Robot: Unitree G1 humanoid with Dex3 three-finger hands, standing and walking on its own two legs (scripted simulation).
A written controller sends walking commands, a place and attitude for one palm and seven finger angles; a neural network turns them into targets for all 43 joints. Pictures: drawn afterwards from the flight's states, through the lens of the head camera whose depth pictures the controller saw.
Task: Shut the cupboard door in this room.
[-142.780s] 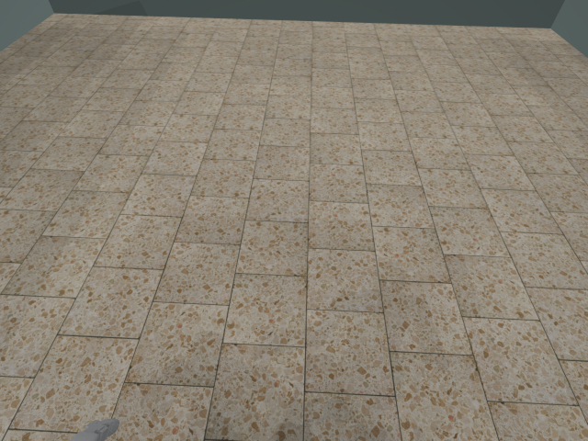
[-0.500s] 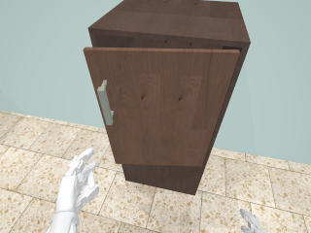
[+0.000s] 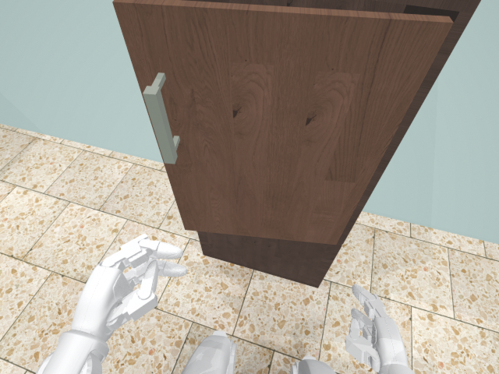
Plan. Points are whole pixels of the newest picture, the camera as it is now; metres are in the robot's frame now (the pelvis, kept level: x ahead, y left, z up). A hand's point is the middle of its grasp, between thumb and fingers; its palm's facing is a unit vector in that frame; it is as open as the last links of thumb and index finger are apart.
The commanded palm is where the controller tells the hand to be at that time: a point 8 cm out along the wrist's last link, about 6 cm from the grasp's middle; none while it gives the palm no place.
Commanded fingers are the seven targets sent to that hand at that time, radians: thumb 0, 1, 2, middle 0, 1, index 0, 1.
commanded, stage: raise the hand and make a fist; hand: left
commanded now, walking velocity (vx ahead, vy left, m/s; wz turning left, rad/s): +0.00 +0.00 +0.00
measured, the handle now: (165, 121) +0.47 +0.19 +0.14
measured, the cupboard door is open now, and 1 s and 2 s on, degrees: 11 11 11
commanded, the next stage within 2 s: bring the fist close to the handle in 1.18 s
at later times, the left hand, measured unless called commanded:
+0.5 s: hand (121, 252) +0.24 +0.18 +0.13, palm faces +0.04 -1.00 -0.06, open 3.1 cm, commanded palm +0.22 +0.23 +0.12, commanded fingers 0.00 0.90 0.90 -1.30 -1.50 -1.30 -1.50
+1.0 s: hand (140, 241) +0.26 +0.17 +0.12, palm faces -0.05 -1.00 -0.02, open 3.1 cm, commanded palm +0.24 +0.23 +0.14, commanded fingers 0.00 0.90 0.90 -1.30 -1.50 -1.30 -1.50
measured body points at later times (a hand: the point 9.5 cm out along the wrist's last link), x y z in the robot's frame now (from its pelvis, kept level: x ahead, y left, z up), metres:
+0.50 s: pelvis +0.04 -0.01 +0.03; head +0.07 -0.01 +0.48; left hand +0.23 +0.24 +0.13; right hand +0.24 -0.24 -0.03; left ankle +0.07 +0.10 -0.65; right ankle +0.01 -0.13 -0.65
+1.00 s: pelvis +0.04 -0.01 +0.05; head +0.05 -0.02 +0.50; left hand +0.26 +0.22 +0.13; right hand +0.19 -0.25 -0.02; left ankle +0.07 +0.10 -0.65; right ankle +0.01 -0.13 -0.65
